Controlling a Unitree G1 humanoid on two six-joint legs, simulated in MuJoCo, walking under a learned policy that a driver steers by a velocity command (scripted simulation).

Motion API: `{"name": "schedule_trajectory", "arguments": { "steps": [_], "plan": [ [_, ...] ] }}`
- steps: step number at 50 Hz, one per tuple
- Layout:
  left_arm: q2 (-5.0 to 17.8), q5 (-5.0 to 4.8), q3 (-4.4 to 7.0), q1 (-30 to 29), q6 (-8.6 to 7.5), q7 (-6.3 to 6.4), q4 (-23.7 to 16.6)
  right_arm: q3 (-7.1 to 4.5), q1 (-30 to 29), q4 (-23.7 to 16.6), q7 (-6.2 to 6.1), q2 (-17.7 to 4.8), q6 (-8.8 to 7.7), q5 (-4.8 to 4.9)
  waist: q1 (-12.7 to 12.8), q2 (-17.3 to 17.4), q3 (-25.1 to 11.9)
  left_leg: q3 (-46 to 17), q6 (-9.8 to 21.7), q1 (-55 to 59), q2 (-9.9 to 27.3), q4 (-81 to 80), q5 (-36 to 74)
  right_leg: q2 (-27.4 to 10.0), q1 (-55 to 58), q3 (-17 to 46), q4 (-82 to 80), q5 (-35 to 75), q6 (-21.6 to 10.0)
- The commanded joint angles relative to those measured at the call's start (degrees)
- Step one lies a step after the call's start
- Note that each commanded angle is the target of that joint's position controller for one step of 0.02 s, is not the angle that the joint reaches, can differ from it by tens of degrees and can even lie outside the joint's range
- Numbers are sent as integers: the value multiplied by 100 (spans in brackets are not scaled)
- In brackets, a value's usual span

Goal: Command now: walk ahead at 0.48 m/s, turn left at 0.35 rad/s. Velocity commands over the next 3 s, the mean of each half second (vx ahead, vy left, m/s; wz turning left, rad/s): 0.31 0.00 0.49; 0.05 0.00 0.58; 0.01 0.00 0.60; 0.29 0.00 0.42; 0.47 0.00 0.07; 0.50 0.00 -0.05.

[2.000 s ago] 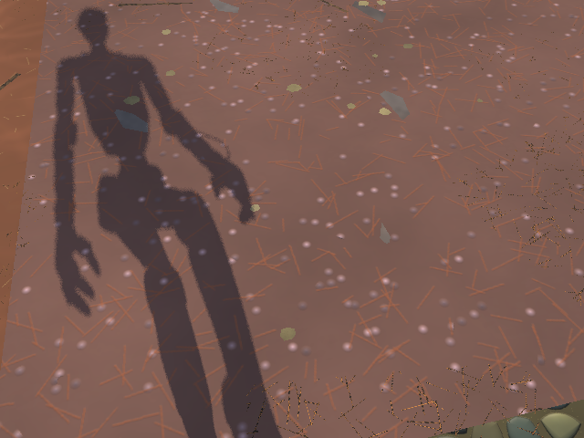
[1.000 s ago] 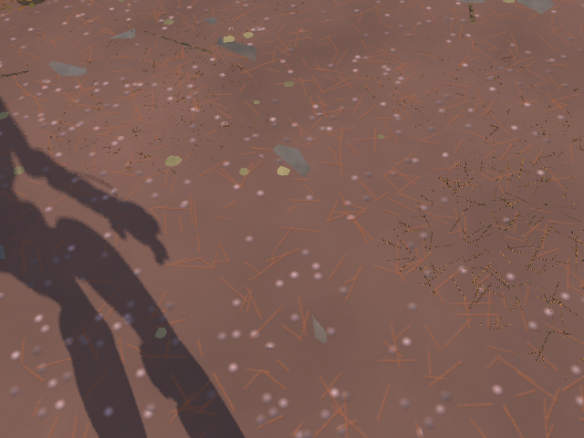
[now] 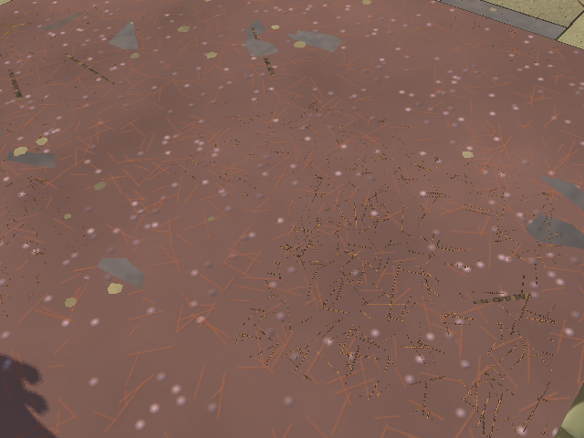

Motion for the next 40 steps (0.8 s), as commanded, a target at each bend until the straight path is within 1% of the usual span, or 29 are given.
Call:
{"name": "schedule_trajectory", "arguments": {
  "steps": [1, 2, 4, 5, 6, 7, 8, 9, 10, 11, 12, 13, 14, 15, 16, 17, 18, 19, 20, 21, 22, 26, 28, 31, 33, 35, 38, 39, 40],
  "plan": [
    [509, -4, 64, 9, -132, 38, -181, 17, -489, -457, 44, -108, -53, -12, 10, -719, 549, 176, -35, -406, -25, -596, 630, -1454, -386, 230, -570, 2901, -189],
    [527, -10, 59, 37, -136, 52, -149, 57, -697, -531, 65, -57, -63, -19, 41, -707, 570, 330, -21, -292, -52, -978, 779, -1434, -372, 94, -560, 3077, -168],
    [603, -24, 57, 223, -135, 105, -45, 130, -1145, -712, 108, 13, -66, -40, 145, -657, 624, 654, 65, -96, -103, -1642, 868, -1515, -195, -65, -561, 3458, -146],
    [651, -23, 59, 330, -126, 135, 20, 154, -1308, -797, 121, 24, -67, -41, 175, -633, 635, 774, 143, -8, -148, -1921, 828, -1577, -14, -133, -491, 3765, -128],
    [717, -14, 64, 380, -113, 161, 67, 160, -1349, -845, 119, -1, -66, -38, 149, -632, 580, 891, 244, 162, -252, -2146, 712, -1622, 186, -225, -310, 4344, -93],
    [811, -6, 77, 390, -97, 190, 92, 146, -1270, -852, 102, -64, -58, -39, 79, -678, 437, 1019, 365, 412, -420, -2272, 506, -1661, 394, -314, 2, 5219, -47],
    [911, 0, 99, 365, -64, 232, 105, 127, -1049, -804, 71, -129, -53, -62, -32, -753, 281, 1161, 479, 680, -628, -2312, 248, -1675, 577, -395, 496, 6242, 2],
    [1006, 12, 128, 302, -17, 278, 95, 98, -589, -680, 39, -207, -62, -91, -227, -840, 29, 1234, 591, 1110, -835, -2335, 13, -1687, 637, -446, 1219, 6978, 43],
    [1093, 24, 156, 214, 37, 296, 54, 34, 60, -503, 6, -355, -102, -121, -486, -872, -339, 1111, 732, 1799, -955, -2516, -39, -1704, 489, -418, 2215, 6975, 50],
    [1132, -35, 169, 54, 65, 272, -28, -55, 770, -296, -41, -531, -179, -186, -847, -749, -730, 858, 908, 2838, -965, -3133, 473, -1566, -31, -440, 3550, 5913, 78],
    [914, -69, 128, 117, 37, 206, -194, -199, 1101, -242, -125, -1008, -207, -197, -881, -33, -1203, -273, 1255, 4126, 59, -3115, 1803, -1034, -1297, -530, 5460, 2372, 217],
    [482, -202, 57, 684, 47, 149, -508, -361, 763, -429, -153, -1658, -157, -100, -294, 1105, -2037, -3203, 2518, 5823, 1850, -2992, 4835, 109, -3420, 160, 7691, -2149, 493],
    [830, -46, 99, 235, 55, 146, -536, -395, 790, -486, -193, -1546, -89, 179, -544, -155, -2226, -2937, 2546, 5478, 1717, -3345, 4627, -254, -3680, 1113, 7709, -1486, 461],
    [760, -90, 71, -128, 36, 138, -691, -311, 306, -539, -249, -1252, -60, 193, -380, -232, -1322, -2341, 2316, 4616, 1555, -3614, 4140, -511, -3845, 1111, 7347, -1040, 458],
    [762, -53, 81, -195, 38, 143, -679, -207, 19, -552, -269, -884, -31, 178, -136, -555, -575, -1904, 1948, 3686, 1216, -3900, 3848, -685, -3712, 1047, 6754, -877, 482],
    [787, 38, 100, -252, 134, 141, -711, -149, -165, -584, -293, -696, -25, 199, 24, -597, -279, -1567, 1712, 3109, 899, -4061, 3702, -785, -3497, 1072, 6319, -833, 541],
    [743, 107, 95, -93, 279, 132, -695, -112, -258, -605, -296, -622, -26, 186, 158, -509, -232, -1290, 1574, 2657, 697, -4173, 3677, -799, -3134, 1040, 6006, -776, 607],
    [671, 125, 89, -26, 399, 131, -706, -112, -235, -604, -272, -675, -59, 145, 215, -448, -291, -1156, 1503, 2445, 566, -4169, 3880, -757, -2938, 991, 5782, -728, 659],
    [600, 115, 75, 25, 468, 128, -734, -144, -213, -601, -250, -799, -91, 112, 263, -392, -389, -1038, 1455, 2369, 451, -4126, 4131, -713, -2870, 940, 5594, -623, 703],
    [574, 99, 71, 20, 502, 126, -771, -173, -192, -615, -239, -907, -106, 94, 276, -326, -499, -984, 1400, 2370, 374, -4091, 4222, -694, -2877, 920, 5404, -492, 738],
    [585, 88, 78, -61, 525, 129, -825, -190, -161, -635, -240, -961, -102, 88, 253, -245, -568, -984, 1326, 2407, 317, -4065, 4169, -693, -2949, 912, 5232, -358, 768],
    [748, 70, 127, -697, 623, 157, -1099, -213, 54, -703, -295, -994, 24, 110, 5, 67, -597, -1330, 1001, 2695, 203, -4055, 2993, -720, -3402, 1004, 4672, 23, 857],
    [792, 51, 136, -978, 662, 171, -1216, -235, 178, -738, -323, -1025, 85, 98, -114, 138, -543, -1630, 947, 2909, 236, -4058, 2369, -707, -3615, 1100, 4436, 44, 876],
    [829, 21, 130, -1267, 669, 197, -1348, -262, 308, -794, -352, -1052, 146, 57, -229, 210, -434, -2039, 996, 3198, 311, -3980, 1923, -628, -3770, 1223, 4053, -128, 847],
    [847, -9, 117, -1366, 645, 213, -1416, -278, 355, -833, -358, -1073, 173, 27, -264, 254, -396, -2244, 1054, 3321, 348, -3838, 2084, -522, -3694, 1270, 3793, -335, 786],
    [869, -55, 99, -1410, 606, 226, -1478, -291, 350, -878, -354, -1107, 197, 3, -272, 283, -398, -2415, 1095, 3378, 366, -3649, 2545, -389, -3469, 1288, 3518, -552, 707],
    [922, -127, 75, -1303, 538, 244, -1536, -310, 206, -962, -331, -1169, 235, 1, -204, 344, -431, -2711, 1050, 3368, 331, -3406, 3160, -202, -2889, 1315, 2903, -803, 576],
    [943, -147, 72, -1183, 515, 250, -1531, -315, 107, -997, -324, -1181, 247, 17, -141, 379, -427, -2818, 959, 3301, 273, -3364, 3081, -158, -2587, 1325, 2536, -777, 537],
    [948, -155, 69, -995, 490, 261, -1503, -316, -56, -1041, -318, -1184, 260, 49, -12, 395, -399, -2870, 799, 3136, 145, -3307, 2801, -116, -2153, 1307, 1955, -592, 500]
  ]
}}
